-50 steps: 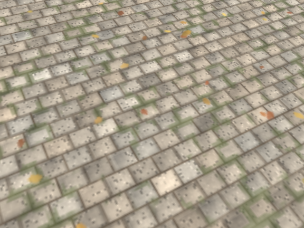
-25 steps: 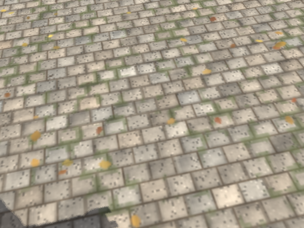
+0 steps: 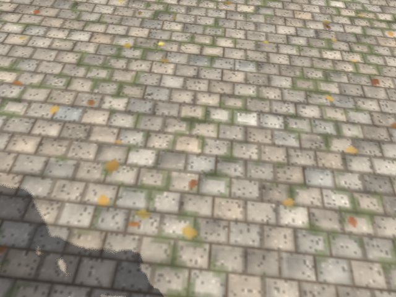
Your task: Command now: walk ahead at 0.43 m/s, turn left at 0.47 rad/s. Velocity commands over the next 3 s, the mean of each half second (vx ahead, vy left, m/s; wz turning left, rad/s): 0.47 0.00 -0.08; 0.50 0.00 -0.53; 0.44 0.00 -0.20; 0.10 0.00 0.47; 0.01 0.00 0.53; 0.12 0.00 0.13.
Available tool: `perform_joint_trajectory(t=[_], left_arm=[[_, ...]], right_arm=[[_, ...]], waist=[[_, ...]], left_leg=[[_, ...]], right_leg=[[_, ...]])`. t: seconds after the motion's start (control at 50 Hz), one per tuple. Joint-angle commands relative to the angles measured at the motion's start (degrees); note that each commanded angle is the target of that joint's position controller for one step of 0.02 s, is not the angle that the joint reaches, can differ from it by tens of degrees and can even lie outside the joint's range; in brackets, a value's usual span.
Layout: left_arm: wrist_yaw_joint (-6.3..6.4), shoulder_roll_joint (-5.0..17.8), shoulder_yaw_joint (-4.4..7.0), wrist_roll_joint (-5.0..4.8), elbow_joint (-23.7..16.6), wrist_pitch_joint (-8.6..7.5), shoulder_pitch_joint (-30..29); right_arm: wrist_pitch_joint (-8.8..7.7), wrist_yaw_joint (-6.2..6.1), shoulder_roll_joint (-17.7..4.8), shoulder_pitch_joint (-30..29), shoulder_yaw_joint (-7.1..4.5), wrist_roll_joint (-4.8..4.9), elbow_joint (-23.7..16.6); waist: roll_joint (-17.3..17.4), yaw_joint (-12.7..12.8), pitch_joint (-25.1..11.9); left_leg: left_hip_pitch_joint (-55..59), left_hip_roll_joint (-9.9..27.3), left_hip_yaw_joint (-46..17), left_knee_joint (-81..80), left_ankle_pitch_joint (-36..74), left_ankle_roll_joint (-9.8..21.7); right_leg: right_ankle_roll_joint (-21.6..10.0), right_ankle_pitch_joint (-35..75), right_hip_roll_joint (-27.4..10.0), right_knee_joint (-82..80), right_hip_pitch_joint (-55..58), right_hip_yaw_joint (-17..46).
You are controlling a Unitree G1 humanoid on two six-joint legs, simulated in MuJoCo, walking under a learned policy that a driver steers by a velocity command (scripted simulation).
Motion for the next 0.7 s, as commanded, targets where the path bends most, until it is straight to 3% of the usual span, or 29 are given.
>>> perform_joint_trajectory(t=[0.02, 0.1, 0.16, 0.22, 0.26, 0.28, 0.3, 0.32, 0.34, 0.36, 0.38, 0.4, 0.42, 0.44, 0.48, 0.54, 0.6, 0.64, 0.7], left_arm=[[-0.28, 3.9, 0.67, 0.35, -4.4, -1.05, -6.3], [-0.87, 1.3, -0.80, -0.69, -5.8, -0.82, -12.8], [-1.70, 1.0, -1.29, -1.41, -7.2, -1.07, -16.6], [-2.56, 1.8, -1.32, -1.34, -7.9, -1.51, -17.1], [-2.49, 3.4, -0.55, -0.98, -7.0, -1.40, -12.8], [-2.12, 5.0, 0.28, -0.95, -5.9, -1.07, -7.8], [-1.57, 6.7, 1.24, -1.01, -4.1, -0.66, 0.2], [-0.87, 9.0, 1.91, -0.93, -2.9, -0.08, 9.5], [-1.05, 13.8, 3.06, -0.90, -2.2, -0.22, 14.2], [-0.81, 7.8, 1.92, -1.88, -1.6, 0.01, 14.3], [-0.10, 7.1, 1.57, -1.52, -2.4, 0.27, 10.2], [0.30, 6.4, 1.33, -0.97, -3.4, 0.38, 7.2], [0.43, 5.6, 1.02, -0.52, -3.9, 0.33, 4.8], [0.69, 4.9, 0.62, 0.24, -4.6, 0.14, 3.6], [1.14, 4.7, 0.69, -0.32, -5.2, 0.29, 2.4], [1.86, 6.5, 1.20, -0.92, -4.8, 0.33, 3.5], [2.54, 7.5, 1.63, -1.53, -4.0, 1.08, 6.4], [2.77, 7.9, 1.79, -1.87, -3.2, 1.75, 9.2], [3.01, 7.2, 1.77, -2.06, -2.9, 2.52, 10.5]], right_arm=[[-1.27, -1.40, -10.3, -1.5, -2.77, -0.18, -3.3], [-1.42, -2.09, -10.6, 1.1, -2.70, -0.13, -0.5], [-1.73, -1.86, -10.5, 3.3, -2.62, 0.08, 2.0], [-1.41, -1.84, -10.6, 3.7, -2.72, 0.08, 3.9], [-0.95, -2.25, -11.9, 2.9, -3.01, -0.30, 4.2], [-0.42, -2.50, -12.5, 2.7, -3.14, -0.72, 4.2], [0.15, -2.69, -12.6, 1.3, -2.95, -0.94, 3.9], [0.12, -2.98, -11.5, 1.5, -2.29, -1.95, 2.6], [-0.89, -1.86, -4.2, 9.4, -0.27, -2.07, 1.7], [-2.75, -1.09, -8.6, 4.6, -0.58, -0.95, 1.8], [-4.12, -0.33, -10.8, -2.6, -1.21, 1.56, -0.9], [-5.15, -0.34, -10.5, -6.6, -0.70, 1.34, -2.0], [-5.62, -0.53, -9.9, -8.8, -0.86, 0.11, -2.4], [-5.43, -0.65, -9.8, -7.9, -1.06, -0.71, -2.4], [-4.51, -0.76, -8.3, -5.6, -0.76, -1.40, -2.2], [-3.66, -1.11, -5.8, -9.3, 0.33, -2.16, -3.8], [-4.13, -0.80, -4.2, -17.2, 1.00, -1.71, -5.3], [-4.44, -0.47, -5.0, -19.9, 0.64, -0.71, -5.9], [-4.87, -0.19, -7.6, -20.1, -0.66, 0.03, -6.2]], waist=[[7.6, -0.4, 1.8], [8.7, -3.1, 3.8], [8.0, -4.4, 6.5], [7.9, -3.7, 6.6], [9.2, -1.3, 1.8], [10.1, 1.1, -2.5], [9.2, 5.7, -7.6], [5.5, 9.2, -14.2], [-11.0, 4.5, -23.0], [-7.4, 7.8, -24.6], [-5.2, 7.7, -13.7], [1.6, 6.3, -8.5], [5.0, 4.1, -3.5], [4.1, 1.9, -2.5], [1.1, -0.3, -1.5], [0.4, 0.2, 0.6], [-0.2, 3.7, 0.6], [-1.1, 5.0, -0.4], [-2.6, 4.1, -1.3]], left_leg=[[7.1, 12.6, -12.7, -11.7, 16.6, 9.1], [2.5, 10.5, -6.8, -13.2, 16.6, 6.7], [4.0, 12.5, -5.7, -14.6, 15.1, 6.6], [10.5, 14.9, -4.0, -11.8, 23.9, 5.8], [14.8, 14.9, -2.0, -4.9, 45.9, 4.4], [16.5, 14.3, -0.8, 2.1, 58.7, 3.7], [13.8, 12.5, 1.8, 13.4, 65.2, 2.0], [0.0, 11.5, 2.0, 29.1, 52.1, 0.2], [-25.0, -1.1, 0.9, 55.3, 1.9, -5.4], [-31.4, -2.4, -6.4, 61.3, -13.1, -4.9], [-36.4, 1.3, -7.0, 60.7, -9.6, -4.0], [-35.0, 3.7, -5.9, 56.2, -6.0, -3.1], [-33.3, 5.1, -4.9, 51.2, -4.4, -3.2], [-29.6, 6.5, -4.9, 48.3, -3.0, -3.4], [-27.2, 7.4, -3.8, 43.0, -2.8, -5.0], [-25.2, 7.2, -0.9, 31.5, 2.6, -7.9], [-19.0, 4.1, 0.1, 16.8, 17.8, -9.0], [-16.8, 2.6, -0.7, 12.1, 21.4, -9.3], [-15.3, 2.7, -3.3, 7.3, 17.4, -7.9]], right_leg=[[1.9, 9.6, -0.3, -7.9, -11.9, 0.6], [2.4, 20.5, 1.6, -21.5, -5.5, -1.4], [0.2, 22.9, 1.6, -26.7, -4.9, -1.8], [-3.1, 19.0, 2.3, -29.8, -5.8, -2.3], [-5.4, 14.0, 5.4, -28.9, -0.1, -4.3], [-6.8, 11.0, 7.8, -27.6, 5.7, -5.7], [-8.6, 12.7, 9.1, -28.8, 16.7, -6.6], [-11.7, 13.2, 2.0, -25.8, 35.7, 3.7], [-24.6, 0.2, -14.4, -29.4, 57.6, 37.7], [-24.0, -8.0, -14.9, -39.2, 58.6, 48.3], [-20.8, -9.8, -13.9, -41.3, 50.5, 40.1], [-19.0, -5.9, -11.6, -42.6, 41.0, 34.3], [-18.4, 1.3, -9.4, -43.7, 32.4, 29.8], [-18.2, 6.2, -7.4, -45.1, 27.0, 26.4], [-19.0, 11.1, -5.8, -47.0, 21.4, 23.1], [-18.0, 15.1, -3.3, -47.8, 13.4, 16.9], [-14.3, 11.5, 0.2, -46.1, 10.0, 13.6], [-13.0, 8.2, -0.7, -44.2, 12.2, 15.9], [-10.9, 3.8, -2.9, -38.8, 18.7, 21.5]])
